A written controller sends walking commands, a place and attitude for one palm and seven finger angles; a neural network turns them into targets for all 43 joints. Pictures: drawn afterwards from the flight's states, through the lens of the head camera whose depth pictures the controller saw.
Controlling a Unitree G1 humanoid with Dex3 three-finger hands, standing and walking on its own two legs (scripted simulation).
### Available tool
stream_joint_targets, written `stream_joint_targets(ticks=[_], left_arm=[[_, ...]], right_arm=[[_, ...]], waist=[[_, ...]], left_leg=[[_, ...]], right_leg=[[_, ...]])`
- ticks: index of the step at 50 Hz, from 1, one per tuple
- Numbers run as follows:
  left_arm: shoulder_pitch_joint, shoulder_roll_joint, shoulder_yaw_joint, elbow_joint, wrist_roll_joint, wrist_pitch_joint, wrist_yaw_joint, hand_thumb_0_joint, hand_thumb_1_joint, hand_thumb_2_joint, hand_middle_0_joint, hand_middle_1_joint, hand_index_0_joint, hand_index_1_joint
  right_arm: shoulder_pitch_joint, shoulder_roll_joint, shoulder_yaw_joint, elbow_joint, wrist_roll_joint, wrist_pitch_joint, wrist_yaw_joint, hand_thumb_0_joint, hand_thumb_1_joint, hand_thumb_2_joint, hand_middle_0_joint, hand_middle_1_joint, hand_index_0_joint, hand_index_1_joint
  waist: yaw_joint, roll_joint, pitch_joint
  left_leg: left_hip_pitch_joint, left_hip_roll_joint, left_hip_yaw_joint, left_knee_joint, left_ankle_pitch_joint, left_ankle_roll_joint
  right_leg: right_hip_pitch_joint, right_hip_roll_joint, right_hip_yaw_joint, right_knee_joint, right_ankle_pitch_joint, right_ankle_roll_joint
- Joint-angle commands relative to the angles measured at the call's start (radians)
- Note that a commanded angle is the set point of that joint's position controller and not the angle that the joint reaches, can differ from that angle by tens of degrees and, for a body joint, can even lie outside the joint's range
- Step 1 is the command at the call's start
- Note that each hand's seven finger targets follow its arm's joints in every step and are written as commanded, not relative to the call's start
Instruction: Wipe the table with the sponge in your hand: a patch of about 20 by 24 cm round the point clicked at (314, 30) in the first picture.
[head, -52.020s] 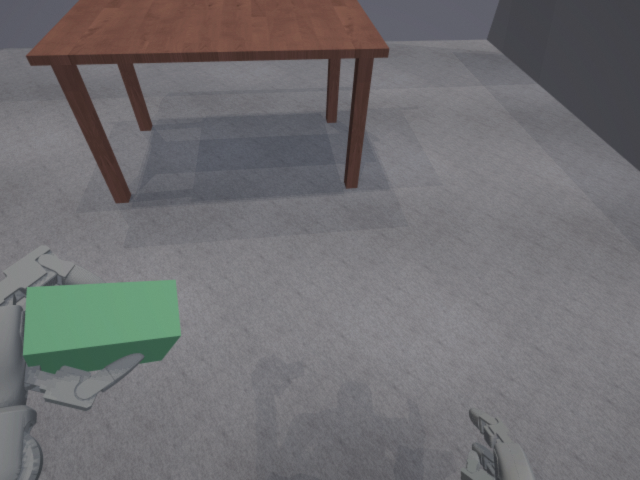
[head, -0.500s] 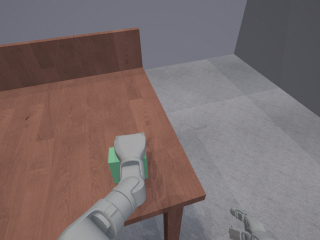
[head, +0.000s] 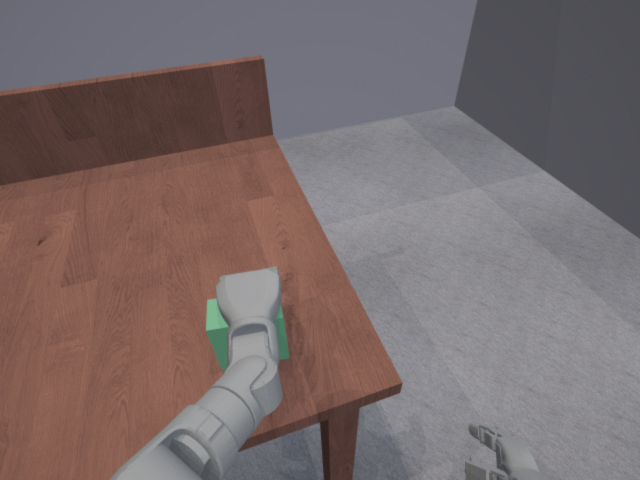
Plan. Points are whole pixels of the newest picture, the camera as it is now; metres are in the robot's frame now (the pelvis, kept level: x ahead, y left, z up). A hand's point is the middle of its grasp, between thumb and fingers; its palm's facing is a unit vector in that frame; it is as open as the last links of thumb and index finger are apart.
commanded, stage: wipe back along the third lane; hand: left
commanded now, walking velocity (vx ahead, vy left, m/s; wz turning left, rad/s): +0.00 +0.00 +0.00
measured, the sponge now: (252, 337) +0.33 +0.15 -0.03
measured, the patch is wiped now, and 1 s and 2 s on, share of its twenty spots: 1.00 1.00 1.00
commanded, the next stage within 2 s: slide back across to the middle lane in 0.24 s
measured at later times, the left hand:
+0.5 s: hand (254, 319) +0.34 +0.14 +0.01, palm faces -0.02 -0.06 -1.00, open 9.6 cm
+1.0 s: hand (226, 335) +0.31 +0.17 +0.02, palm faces -0.03 -0.10 -0.99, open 9.6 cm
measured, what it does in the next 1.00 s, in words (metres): stands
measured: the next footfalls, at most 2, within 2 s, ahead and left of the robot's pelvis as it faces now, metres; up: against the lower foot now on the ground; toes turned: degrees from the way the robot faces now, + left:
none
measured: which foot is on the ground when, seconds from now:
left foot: down 0.00-1.00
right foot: down 0.00-1.00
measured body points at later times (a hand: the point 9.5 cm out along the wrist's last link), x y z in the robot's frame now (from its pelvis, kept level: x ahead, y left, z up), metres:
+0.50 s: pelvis +0.00 +0.00 +0.00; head -0.03 -0.02 +0.45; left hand +0.33 +0.14 +0.07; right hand +0.20 -0.22 -0.10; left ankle +0.02 +0.13 -0.73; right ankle +0.00 -0.09 -0.73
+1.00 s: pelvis +0.00 +0.00 +0.00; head -0.03 -0.03 +0.45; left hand +0.30 +0.17 +0.07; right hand +0.24 -0.22 -0.08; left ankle +0.02 +0.13 -0.73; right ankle +0.00 -0.09 -0.73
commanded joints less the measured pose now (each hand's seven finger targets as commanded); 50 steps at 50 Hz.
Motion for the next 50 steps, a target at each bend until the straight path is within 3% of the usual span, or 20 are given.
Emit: stream_joint_targets(ticks=[1,3,4,7,9,12,14,17,19,23,24,27,29,33,34,37,39,43,45,50], left_arm=[[-0.103,-0.025,0.012,-0.019,-0.024,-0.002,-0.028,0.000,0.100,1.300,-1.200,-1.600,-1.200,-1.600],[-0.126,-0.035,0.005,-0.008,-0.022,-0.007,-0.023,0.000,0.100,1.300,-1.200,-1.600,-1.200,-1.600],[-0.108,-0.021,0.028,-0.007,-0.028,-0.006,-0.024,0.000,0.100,1.300,-1.200,-1.600,-1.200,-1.600],[-0.160,-0.062,-0.013,0.011,-0.023,-0.008,-0.014,0.000,0.100,1.300,-1.200,-1.600,-1.200,-1.600],[-0.134,-0.039,0.018,0.005,-0.027,-0.009,-0.014,0.000,0.100,1.300,-1.200,-1.600,-1.200,-1.600],[-0.185,-0.077,-0.014,0.042,-0.034,-0.009,-0.005,0.000,0.100,1.300,-1.200,-1.600,-1.200,-1.600],[-0.157,-0.039,0.031,0.035,-0.039,-0.012,-0.006,0.000,0.100,1.300,-1.200,-1.600,-1.200,-1.600],[-0.175,-0.058,0.007,0.040,-0.044,-0.015,-0.001,0.000,0.100,1.300,-1.200,-1.600,-1.200,-1.600],[-0.134,0.003,0.069,0.004,-0.046,-0.017,-0.003,0.000,0.100,1.300,-1.200,-1.600,-1.200,-1.600],[-0.142,0.028,0.057,-0.050,-0.029,-0.009,-0.008,0.000,0.100,1.300,-1.200,-1.600,-1.200,-1.600],[-0.128,0.068,0.102,-0.061,-0.028,-0.005,-0.012,0.000,0.100,1.300,-1.200,-1.600,-1.200,-1.600],[-0.110,0.077,0.084,-0.122,-0.010,0.002,-0.019,0.000,0.100,1.300,-1.200,-1.600,-1.200,-1.600],[-0.069,0.136,0.141,-0.158,-0.016,0.005,-0.029,0.000,0.100,1.300,-1.200,-1.600,-1.200,-1.600],[-0.014,0.123,0.101,-0.217,0.006,0.004,-0.046,0.000,0.100,1.300,-1.200,-1.600,-1.200,-1.600],[0.012,0.143,0.127,-0.235,0.000,0.005,-0.053,0.000,0.100,1.300,-1.200,-1.600,-1.200,-1.600],[0.044,0.106,0.075,-0.269,0.009,-0.006,-0.069,0.000,0.100,1.300,-1.200,-1.600,-1.200,-1.600],[0.054,0.151,0.119,-0.295,0.004,-0.017,-0.079,0.000,0.100,1.300,-1.200,-1.600,-1.200,-1.600],[0.064,0.152,0.107,-0.314,0.017,-0.031,-0.083,0.000,0.100,1.300,-1.200,-1.600,-1.200,-1.600],[0.079,0.204,0.155,-0.321,0.023,-0.036,-0.083,0.000,0.100,1.300,-1.200,-1.600,-1.200,-1.600],[0.129,0.219,0.173,-0.344,0.041,-0.054,-0.083,0.000,0.100,1.300,-1.200,-1.600,-1.200,-1.600]], right_arm=[[-0.198,-0.100,-0.032,-0.159,0.006,-0.041,-0.005,0.000,-0.900,-0.900,0.200,0.300,0.200,0.300],[-0.191,-0.099,-0.035,-0.154,0.006,-0.046,-0.004,0.000,-0.900,-0.900,0.200,0.300,0.200,0.300],[-0.199,-0.101,-0.036,-0.155,0.005,-0.048,-0.003,0.000,-0.900,-0.900,0.200,0.300,0.200,0.300],[-0.190,-0.098,-0.037,-0.149,0.006,-0.049,-0.002,0.000,-0.900,-0.900,0.200,0.300,0.200,0.300],[-0.199,-0.100,-0.039,-0.149,0.003,-0.051,0.000,0.000,-0.900,-0.900,0.200,0.300,0.200,0.300],[-0.186,-0.096,-0.037,-0.142,0.006,-0.051,0.001,0.000,-0.900,-0.900,0.200,0.300,0.200,0.300],[-0.194,-0.101,-0.039,-0.140,0.000,-0.054,0.000,0.000,-0.900,-0.900,0.200,0.300,0.200,0.300],[-0.187,-0.097,-0.035,-0.140,0.002,-0.050,-0.002,0.000,-0.900,-0.900,0.200,0.300,0.200,0.300],[-0.198,-0.101,-0.038,-0.145,-0.002,-0.051,-0.005,0.000,-0.900,-0.900,0.200,0.300,0.200,0.300],[-0.206,-0.096,-0.031,-0.157,0.005,-0.045,-0.015,0.000,-0.900,-0.900,0.200,0.300,0.200,0.300],[-0.213,-0.099,-0.031,-0.161,0.005,-0.046,-0.016,0.000,-0.900,-0.900,0.200,0.300,0.200,0.300],[-0.216,-0.098,-0.029,-0.173,0.007,-0.046,-0.017,0.000,-0.900,-0.900,0.200,0.300,0.200,0.300],[-0.231,-0.102,-0.028,-0.182,0.008,-0.049,-0.021,0.000,-0.900,-0.900,0.200,0.300,0.200,0.300],[-0.238,-0.101,-0.024,-0.190,0.014,-0.057,-0.020,0.000,-0.900,-0.900,0.200,0.300,0.200,0.300],[-0.247,-0.103,-0.024,-0.198,0.015,-0.058,-0.017,0.000,-0.900,-0.900,0.200,0.300,0.200,0.300],[-0.246,-0.102,-0.023,-0.203,0.017,-0.066,-0.014,0.000,-0.900,-0.900,0.200,0.300,0.200,0.300],[-0.254,-0.108,-0.026,-0.205,0.016,-0.071,-0.014,0.000,-0.900,-0.900,0.200,0.300,0.200,0.300],[-0.250,-0.106,-0.021,-0.204,0.018,-0.082,-0.018,0.000,-0.900,-0.900,0.200,0.300,0.200,0.300],[-0.254,-0.109,-0.018,-0.203,0.019,-0.085,-0.023,0.000,-0.900,-0.900,0.200,0.300,0.200,0.300],[-0.250,-0.106,-0.017,-0.208,0.015,-0.097,-0.025,0.000,-0.900,-0.900,0.200,0.300,0.200,0.300]], waist=[[0.001,-0.162,-0.117],[-0.009,-0.173,-0.110],[0.008,-0.173,-0.118],[-0.018,-0.174,-0.106],[0.006,-0.163,-0.133],[-0.021,-0.182,-0.105],[0.005,-0.176,-0.131],[-0.014,-0.190,-0.126],[0.017,-0.181,-0.154],[0.002,-0.165,-0.131],[0.021,-0.153,-0.135],[0.015,-0.150,-0.135],[0.036,-0.148,-0.145],[0.026,-0.154,-0.111],[0.040,-0.128,-0.111],[0.026,-0.154,-0.092],[0.035,-0.151,-0.097],[0.028,-0.143,-0.076],[0.035,-0.137,-0.082],[0.043,-0.115,-0.107]], left_leg=[[0.048,-0.051,0.014,-0.046,0.122,0.038],[0.047,-0.049,0.012,-0.041,0.117,0.040],[0.037,-0.050,0.002,-0.050,0.119,0.037],[0.051,-0.046,0.011,-0.039,0.111,0.041],[0.044,-0.047,0.001,-0.043,0.122,0.037],[0.044,-0.045,0.008,-0.037,0.096,0.041],[0.036,-0.046,0.002,-0.042,0.112,0.038],[0.035,-0.048,0.011,-0.031,0.107,0.040],[0.037,-0.049,0.004,-0.040,0.125,0.039],[0.057,-0.052,0.012,-0.048,0.113,0.042],[0.053,-0.053,0.001,-0.061,0.112,0.041],[0.081,-0.054,0.012,-0.063,0.129,0.045],[0.081,-0.058,0.004,-0.076,0.136,0.045],[0.108,-0.059,0.006,-0.079,0.152,0.047],[0.103,-0.060,0.000,-0.087,0.155,0.045],[0.123,-0.058,0.003,-0.083,0.167,0.049],[0.123,-0.060,-0.005,-0.087,0.169,0.048],[0.134,-0.061,0.002,-0.087,0.157,0.050],[0.130,-0.063,-0.001,-0.089,0.152,0.047],[0.141,-0.066,0.001,-0.079,0.190,0.047]], right_leg=[[0.059,-0.015,0.041,-0.104,0.243,-0.021],[0.049,-0.014,0.045,-0.106,0.240,-0.020],[0.054,-0.010,0.046,-0.104,0.239,-0.025],[0.028,-0.012,0.035,-0.104,0.224,-0.019],[0.038,-0.008,0.040,-0.097,0.232,-0.027],[0.014,-0.011,0.028,-0.102,0.197,-0.018],[0.035,-0.008,0.038,-0.098,0.227,-0.024],[0.038,-0.016,0.035,-0.097,0.237,-0.015],[0.071,-0.013,0.049,-0.099,0.262,-0.021],[0.077,-0.020,0.054,-0.117,0.229,-0.014],[0.086,-0.015,0.064,-0.122,0.221,-0.022],[0.108,-0.020,0.062,-0.127,0.239,-0.017],[0.139,-0.018,0.080,-0.136,0.253,-0.023],[0.135,-0.018,0.079,-0.139,0.264,-0.022],[0.143,-0.017,0.082,-0.140,0.264,-0.027],[0.133,-0.017,0.073,-0.137,0.279,-0.023],[0.143,-0.015,0.093,-0.142,0.287,-0.028],[0.127,-0.015,0.087,-0.143,0.266,-0.024],[0.135,-0.016,0.091,-0.138,0.252,-0.024],[0.154,-0.015,0.091,-0.118,0.323,-0.027]])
